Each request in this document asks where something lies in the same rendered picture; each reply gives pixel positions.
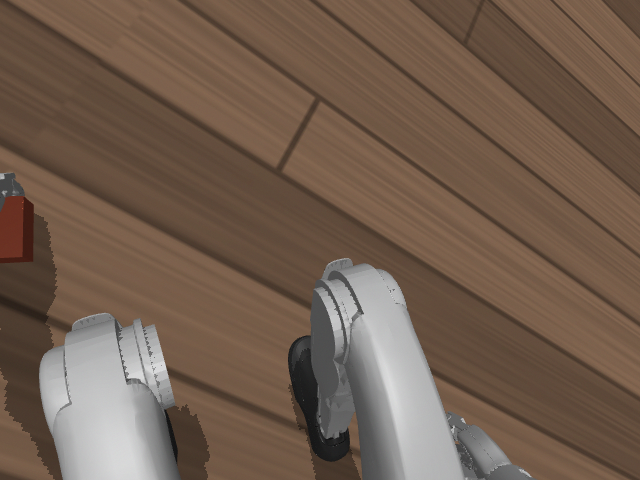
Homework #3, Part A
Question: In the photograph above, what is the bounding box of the right robot hand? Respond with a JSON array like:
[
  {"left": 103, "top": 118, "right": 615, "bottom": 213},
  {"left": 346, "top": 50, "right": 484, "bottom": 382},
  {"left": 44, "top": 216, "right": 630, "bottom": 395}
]
[{"left": 446, "top": 411, "right": 513, "bottom": 480}]

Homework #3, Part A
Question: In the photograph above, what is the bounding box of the right robot arm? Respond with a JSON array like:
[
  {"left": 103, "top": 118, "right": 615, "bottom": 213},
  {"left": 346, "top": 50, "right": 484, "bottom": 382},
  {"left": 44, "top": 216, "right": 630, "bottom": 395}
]
[{"left": 488, "top": 464, "right": 537, "bottom": 480}]

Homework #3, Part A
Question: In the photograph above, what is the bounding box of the right robot foot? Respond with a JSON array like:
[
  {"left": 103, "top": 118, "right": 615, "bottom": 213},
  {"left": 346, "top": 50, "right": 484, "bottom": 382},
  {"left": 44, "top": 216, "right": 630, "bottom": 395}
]
[{"left": 288, "top": 336, "right": 350, "bottom": 462}]

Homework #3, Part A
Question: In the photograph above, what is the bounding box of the small box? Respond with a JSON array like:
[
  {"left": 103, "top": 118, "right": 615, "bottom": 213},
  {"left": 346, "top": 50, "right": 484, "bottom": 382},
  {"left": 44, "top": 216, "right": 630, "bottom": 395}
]
[{"left": 0, "top": 196, "right": 34, "bottom": 263}]

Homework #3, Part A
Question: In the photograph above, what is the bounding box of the left robot hand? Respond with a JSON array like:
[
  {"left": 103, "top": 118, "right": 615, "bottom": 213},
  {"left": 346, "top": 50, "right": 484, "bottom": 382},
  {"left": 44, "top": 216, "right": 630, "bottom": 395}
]
[{"left": 0, "top": 173, "right": 25, "bottom": 212}]

